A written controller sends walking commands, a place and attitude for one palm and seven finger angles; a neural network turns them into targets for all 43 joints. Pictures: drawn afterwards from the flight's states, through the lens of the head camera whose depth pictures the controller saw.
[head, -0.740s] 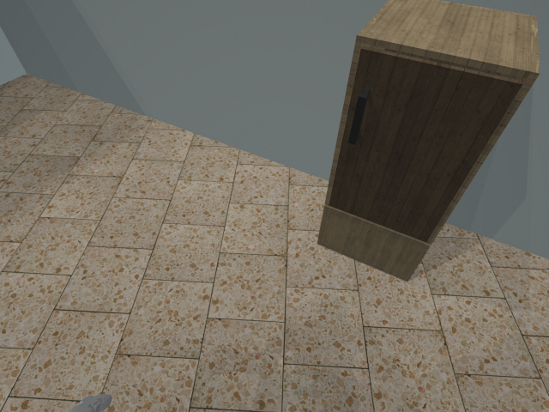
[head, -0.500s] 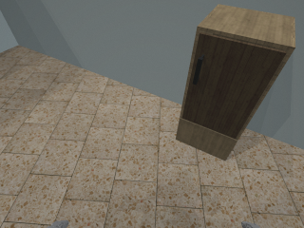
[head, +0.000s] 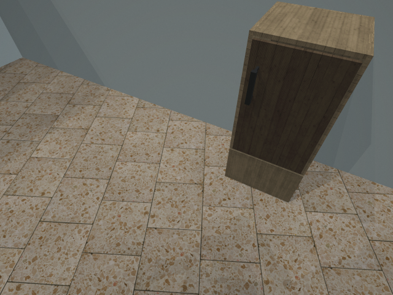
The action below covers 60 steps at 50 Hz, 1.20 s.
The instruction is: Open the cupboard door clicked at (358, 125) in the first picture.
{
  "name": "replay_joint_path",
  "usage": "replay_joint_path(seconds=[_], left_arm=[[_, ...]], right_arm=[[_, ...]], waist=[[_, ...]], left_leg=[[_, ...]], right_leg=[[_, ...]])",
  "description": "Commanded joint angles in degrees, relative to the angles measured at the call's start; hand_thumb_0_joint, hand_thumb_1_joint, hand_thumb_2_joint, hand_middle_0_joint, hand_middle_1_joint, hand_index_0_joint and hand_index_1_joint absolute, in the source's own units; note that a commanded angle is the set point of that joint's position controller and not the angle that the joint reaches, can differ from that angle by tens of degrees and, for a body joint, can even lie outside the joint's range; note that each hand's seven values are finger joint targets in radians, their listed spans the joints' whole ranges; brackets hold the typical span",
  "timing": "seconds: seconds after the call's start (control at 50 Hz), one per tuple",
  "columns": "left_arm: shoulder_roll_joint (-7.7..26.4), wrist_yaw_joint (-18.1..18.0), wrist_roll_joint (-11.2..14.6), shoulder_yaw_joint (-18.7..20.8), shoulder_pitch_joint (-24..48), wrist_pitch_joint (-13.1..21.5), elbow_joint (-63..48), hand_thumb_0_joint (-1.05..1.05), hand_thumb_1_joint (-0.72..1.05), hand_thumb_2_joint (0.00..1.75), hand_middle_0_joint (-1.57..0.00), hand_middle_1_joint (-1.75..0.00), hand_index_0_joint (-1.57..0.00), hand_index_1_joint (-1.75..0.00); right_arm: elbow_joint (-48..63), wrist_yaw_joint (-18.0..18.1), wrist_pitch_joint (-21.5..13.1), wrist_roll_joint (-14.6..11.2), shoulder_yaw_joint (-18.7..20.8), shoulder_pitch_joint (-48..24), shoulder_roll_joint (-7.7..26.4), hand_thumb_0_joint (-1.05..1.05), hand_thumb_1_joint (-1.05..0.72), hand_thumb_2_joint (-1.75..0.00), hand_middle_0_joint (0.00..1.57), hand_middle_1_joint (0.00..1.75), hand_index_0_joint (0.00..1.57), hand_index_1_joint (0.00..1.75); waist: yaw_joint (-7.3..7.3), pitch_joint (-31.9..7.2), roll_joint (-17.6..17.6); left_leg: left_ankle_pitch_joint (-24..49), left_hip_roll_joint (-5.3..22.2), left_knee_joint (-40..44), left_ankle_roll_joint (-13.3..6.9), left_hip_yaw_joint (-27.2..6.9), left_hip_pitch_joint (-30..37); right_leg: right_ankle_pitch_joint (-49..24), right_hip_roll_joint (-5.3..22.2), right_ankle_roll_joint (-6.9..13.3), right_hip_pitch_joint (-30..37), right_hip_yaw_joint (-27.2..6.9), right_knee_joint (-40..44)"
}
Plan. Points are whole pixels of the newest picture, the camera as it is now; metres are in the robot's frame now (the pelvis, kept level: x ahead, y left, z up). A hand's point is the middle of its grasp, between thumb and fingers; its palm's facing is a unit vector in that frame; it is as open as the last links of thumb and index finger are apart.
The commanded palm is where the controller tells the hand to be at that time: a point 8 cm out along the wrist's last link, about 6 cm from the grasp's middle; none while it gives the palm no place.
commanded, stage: stand and wait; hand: left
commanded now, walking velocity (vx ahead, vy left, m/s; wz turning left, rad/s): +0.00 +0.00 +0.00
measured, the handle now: (252, 85) +0.90 -0.17 -0.06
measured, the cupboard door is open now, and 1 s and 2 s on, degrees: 0 0 0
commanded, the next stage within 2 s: look at it before walking up in 0.12 s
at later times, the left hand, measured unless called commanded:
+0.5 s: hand out of the picture +0.07 +0.24 -0.16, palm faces -0.02 -0.94 -0.33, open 7.4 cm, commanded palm none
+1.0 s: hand out of the picture +0.08 +0.23 -0.16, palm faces -0.05 -0.94 -0.33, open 7.4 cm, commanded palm none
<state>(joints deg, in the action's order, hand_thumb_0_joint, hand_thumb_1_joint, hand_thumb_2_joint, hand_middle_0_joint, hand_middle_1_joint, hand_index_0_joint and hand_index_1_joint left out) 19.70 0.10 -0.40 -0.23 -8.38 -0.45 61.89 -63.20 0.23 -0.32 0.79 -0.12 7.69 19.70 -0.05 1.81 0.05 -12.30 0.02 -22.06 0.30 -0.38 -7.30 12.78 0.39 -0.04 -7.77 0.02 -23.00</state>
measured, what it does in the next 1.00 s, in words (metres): stands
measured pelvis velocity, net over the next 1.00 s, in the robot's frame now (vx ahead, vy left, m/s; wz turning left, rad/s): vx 0.00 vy -0.01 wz -0.07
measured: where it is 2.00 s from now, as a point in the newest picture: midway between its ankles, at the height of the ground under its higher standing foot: outside the picture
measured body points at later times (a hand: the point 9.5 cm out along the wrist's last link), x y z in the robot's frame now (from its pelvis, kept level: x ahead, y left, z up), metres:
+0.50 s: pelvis +0.00 -0.01 +0.00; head +0.00 -0.01 +0.45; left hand +0.07 +0.29 -0.13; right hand +0.07 -0.30 -0.13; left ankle +0.00 +0.12 -0.74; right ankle +0.00 -0.12 -0.74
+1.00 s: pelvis +0.00 -0.01 +0.00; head +0.01 -0.01 +0.45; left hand +0.08 +0.28 -0.14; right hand +0.08 -0.29 -0.14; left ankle +0.00 +0.12 -0.74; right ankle +0.00 -0.12 -0.74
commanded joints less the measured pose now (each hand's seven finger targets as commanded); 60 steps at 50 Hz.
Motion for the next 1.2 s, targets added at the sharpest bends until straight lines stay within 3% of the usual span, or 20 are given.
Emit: replay_joint_path(seconds=[0.0, 0.36, 0.62, 0.82, 0.88, 0.96, 1.04, 1.08, 1.1, 1.12, 1.16, 1.18], left_arm=[[11.7, -0.7, -0.2, 2.4, 3.4, 1.8, -3.8, 0.0, 0.9, 0.9, -0.2, -0.3, -0.2, -0.3], [11.5, -0.7, -0.3, 2.3, 3.3, 1.9, -3.3, 0.0, 0.9, 0.9, -0.2, -0.3, -0.2, -0.3], [11.6, -0.7, -0.2, 2.3, 2.8, 2.2, -3.1, 0.0, 0.9, 0.9, -0.2, -0.3, -0.2, -0.3], [11.6, -0.7, -0.2, 2.6, 3.2, 1.8, -3.5, 0.0, 0.9, 0.9, -0.2, -0.3, -0.2, -0.3], [5.7, -1.0, -0.3, 1.9, -0.1, -0.1, -3.8, 0.0, 0.9, 0.9, -0.2, -0.3, -0.2, -0.3], [6.0, -0.8, -0.6, 3.0, -1.4, -1.3, -6.7, 0.0, 0.9, 0.9, -0.2, -0.3, -0.2, -0.3], [4.2, -0.2, -0.6, 3.6, -1.7, -1.7, -9.6, 0.0, 0.9, 0.9, -0.2, -0.3, -0.2, -0.3], [2.1, 0.1, -0.6, 3.7, -2.5, -2.1, -10.7, 0.0, 0.9, 0.9, -0.2, -0.3, -0.2, -0.3], [1.6, 0.2, -0.6, 3.9, -2.6, -2.3, -11.1, 0.0, 0.9, 0.9, -0.2, -0.3, -0.2, -0.3], [1.2, 0.3, -0.6, 4.2, -3.3, -2.4, -11.5, 0.0, 0.9, 0.9, -0.2, -0.3, -0.2, -0.3], [0.5, 0.6, -0.8, 4.6, -8.4, -2.0, -10.6, 0.0, 0.9, 0.9, -0.2, -0.3, -0.2, -0.3], [1.6, 0.6, -1.0, 5.2, -11.9, -1.3, -9.7, 0.0, 0.9, 0.9, -0.2, -0.3, -0.2, -0.3]], right_arm=[[3.7, 0.5, -1.6, -0.2, 2.2, -3.7, 11.4, 0.0, -0.9, -0.9, 0.2, 0.3, 0.2, 0.3], [2.9, 0.5, -1.6, -0.3, 2.2, -3.0, 11.1, 0.0, -0.9, -0.9, 0.2, 0.3, 0.2, 0.3], [2.9, 0.6, -1.8, -0.3, 2.1, -3.3, 11.3, 0.0, -0.9, -0.9, 0.2, 0.3, 0.2, 0.3], [3.1, 0.9, -1.7, -0.2, 2.3, -3.4, 11.4, 0.0, -0.9, -0.9, 0.2, 0.3, 0.2, 0.3], [3.3, 1.2, -0.4, -0.1, 1.5, 0.6, 4.5, 0.0, -0.9, -0.9, 0.2, 0.3, 0.2, 0.3], [6.3, 1.7, 0.6, 0.0, 2.9, 1.9, 5.5, 0.0, -0.9, -0.9, 0.2, 0.3, 0.2, 0.3], [9.0, 1.9, 0.7, 0.1, 4.2, 2.1, 6.6, 0.0, -0.9, -0.9, 0.2, 0.3, 0.2, 0.3], [9.8, 1.8, 0.4, 0.2, 4.8, 1.1, 6.8, 0.0, -0.9, -0.9, 0.2, 0.3, 0.2, 0.3], [10.4, 1.8, 0.3, 0.3, 4.9, 0.8, 6.6, 0.0, -0.9, -0.9, 0.2, 0.3, 0.2, 0.3], [11.1, 1.8, 0.3, 0.4, 5.0, 0.2, 6.2, 0.0, -0.9, -0.9, 0.2, 0.3, 0.2, 0.3], [12.0, 1.7, 0.5, 0.6, 5.3, -2.8, 5.7, 0.0, -0.9, -0.9, 0.2, 0.3, 0.2, 0.3], [12.2, 1.6, 0.9, 0.4, 5.3, -2.9, 4.8, 0.0, -0.9, -0.9, 0.2, 0.3, 0.2, 0.3]], waist=[[-0.08, -2.1, -0.4], [-0.06, -1.5, 0.2], [-0.05, -4.4, 0.0], [0.08, -3.1, 0.1], [0.35, -2.7, -0.5], [0.51, -2.9, -0.3], [0.64, -3.2, 5.2], [0.0, -2.5, 11.1], [0.0, -1.8, 11.7], [-0.42, -1.4, 11.8], [-3.56, -2.2, 9.3], [-5.03, -3.1, 4.4]], left_leg=[[4.9, 6.2, 4.5, -1.9, -5.5, -1.5], [4.5, 6.4, 5.1, -1.7, -5.6, -1.7], [9.4, 6.7, 4.2, -1.6, -5.3, 0.8], [10.7, 7.2, 3.4, -1.3, -3.9, 1.8], [11.2, 7.5, 0.0, -0.2, -0.9, 0.9], [9.3, 8.8, -3.0, -0.6, 0.3, 0.3], [9.7, 13.8, -1.3, -3.6, -2.6, 0.1], [16.4, 19.7, 1.3, -8.1, -5.2, -0.3], [18.9, 21.0, 1.5, -9.6, -5.0, -1.3], [19.2, 21.5, 0.6, -9.8, -4.0, -3.9], [17.0, 18.6, -6.7, -6.3, 1.2, -7.3], [10.5, 14.4, -16.1, -2.6, 5.3, -10.5]], right_leg=[[-3.7, 6.4, 1.8, -0.9, -6.3, 4.8], [-2.6, 6.4, 1.7, -1.6, -6.5, 5.6], [-9.0, 6.7, 1.8, 0.2, -6.1, 4.8], [-12.5, 6.2, 2.0, -0.9, -6.8, 4.0], [-16.6, 6.0, 1.5, -3.1, -7.7, 0.5], [-17.3, 4.5, 1.8, -7.3, -8.9, -4.5], [-11.1, 0.5, 0.7, -12.1, -5.8, -14.4], [10.6, -1.1, -0.6, -15.1, -1.1, -24.3], [15.8, -0.5, -0.8, -15.1, -0.6, -27.1], [16.9, 1.0, -0.6, -13.1, -1.2, -27.0], [8.9, 1.5, -0.2, -6.2, 0.3, -17.7], [-1.8, 2.2, 0.0, -1.2, -0.6, -8.2]])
